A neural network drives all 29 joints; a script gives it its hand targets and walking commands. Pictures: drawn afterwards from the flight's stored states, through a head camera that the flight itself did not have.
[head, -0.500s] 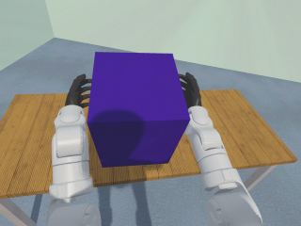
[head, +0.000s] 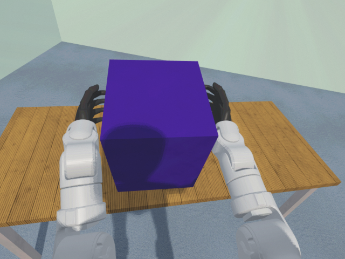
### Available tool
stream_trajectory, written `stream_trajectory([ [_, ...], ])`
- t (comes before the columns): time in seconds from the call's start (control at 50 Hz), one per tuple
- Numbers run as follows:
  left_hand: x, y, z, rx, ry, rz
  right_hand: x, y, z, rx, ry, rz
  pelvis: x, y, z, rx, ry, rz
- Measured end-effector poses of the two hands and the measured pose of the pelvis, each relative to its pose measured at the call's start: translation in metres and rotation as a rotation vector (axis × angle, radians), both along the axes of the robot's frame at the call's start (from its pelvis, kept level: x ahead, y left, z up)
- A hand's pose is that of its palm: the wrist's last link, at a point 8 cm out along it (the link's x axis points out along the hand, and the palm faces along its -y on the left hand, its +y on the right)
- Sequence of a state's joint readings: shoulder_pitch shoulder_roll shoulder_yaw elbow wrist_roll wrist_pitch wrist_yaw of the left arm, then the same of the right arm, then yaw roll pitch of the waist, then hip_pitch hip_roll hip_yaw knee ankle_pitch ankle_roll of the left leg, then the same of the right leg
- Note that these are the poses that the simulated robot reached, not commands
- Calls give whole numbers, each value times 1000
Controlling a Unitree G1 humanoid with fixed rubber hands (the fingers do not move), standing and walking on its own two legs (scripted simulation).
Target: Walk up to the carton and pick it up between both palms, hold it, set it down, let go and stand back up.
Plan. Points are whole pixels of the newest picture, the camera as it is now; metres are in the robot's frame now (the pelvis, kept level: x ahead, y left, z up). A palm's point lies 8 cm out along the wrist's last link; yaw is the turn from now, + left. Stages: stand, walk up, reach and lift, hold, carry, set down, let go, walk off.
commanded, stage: hold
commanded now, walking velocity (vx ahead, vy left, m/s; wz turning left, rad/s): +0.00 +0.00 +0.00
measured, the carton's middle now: (155, 130) +0.38 +0.01 +0.12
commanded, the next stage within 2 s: none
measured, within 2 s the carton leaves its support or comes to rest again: neither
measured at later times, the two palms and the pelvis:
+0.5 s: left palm (85, 121) +0.35 +0.16 +0.17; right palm (220, 119) +0.35 -0.14 +0.18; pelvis +0.00 +0.00 +0.00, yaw +0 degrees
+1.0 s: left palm (86, 120) +0.35 +0.16 +0.18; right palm (221, 119) +0.35 -0.14 +0.18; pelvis +0.00 +0.00 +0.00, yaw +0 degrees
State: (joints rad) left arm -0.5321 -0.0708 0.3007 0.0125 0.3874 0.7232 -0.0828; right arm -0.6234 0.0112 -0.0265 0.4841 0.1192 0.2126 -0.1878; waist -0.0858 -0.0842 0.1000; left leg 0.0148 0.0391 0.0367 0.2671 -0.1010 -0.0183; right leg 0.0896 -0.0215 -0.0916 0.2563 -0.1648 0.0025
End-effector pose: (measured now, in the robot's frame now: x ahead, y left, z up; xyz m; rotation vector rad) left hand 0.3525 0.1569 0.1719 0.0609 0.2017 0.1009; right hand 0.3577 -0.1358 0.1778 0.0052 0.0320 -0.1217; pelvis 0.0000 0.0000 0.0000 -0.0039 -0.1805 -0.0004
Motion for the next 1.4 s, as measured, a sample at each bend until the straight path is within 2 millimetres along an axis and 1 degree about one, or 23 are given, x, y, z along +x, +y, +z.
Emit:
stream_trajectory([
  [0.3,-1,3,1,-9,-11,3,-1,3,2,5,-9,1,2,2,0,-2,-5,-1],
  [0.58,-1,-1,1,-3,0,1,-2,0,-1,6,1,-3,0,1,0,0,-3,-4],
  [0.8,-2,0,0,0,-4,1,-2,0,-1,4,-3,0,0,0,0,0,-6,-3],
  [0.98,-2,-1,3,2,-16,-3,-3,-1,1,6,-15,-4,1,1,0,-1,-4,-2],
  [1.3,-3,2,4,-4,-16,-1,-4,1,3,9,-16,-3,-1,2,0,-1,-2,-2],
  [1.4,-3,1,2,-1,-6,0,-4,1,0,6,-5,-3,-2,2,0,-1,-3,-3],
])
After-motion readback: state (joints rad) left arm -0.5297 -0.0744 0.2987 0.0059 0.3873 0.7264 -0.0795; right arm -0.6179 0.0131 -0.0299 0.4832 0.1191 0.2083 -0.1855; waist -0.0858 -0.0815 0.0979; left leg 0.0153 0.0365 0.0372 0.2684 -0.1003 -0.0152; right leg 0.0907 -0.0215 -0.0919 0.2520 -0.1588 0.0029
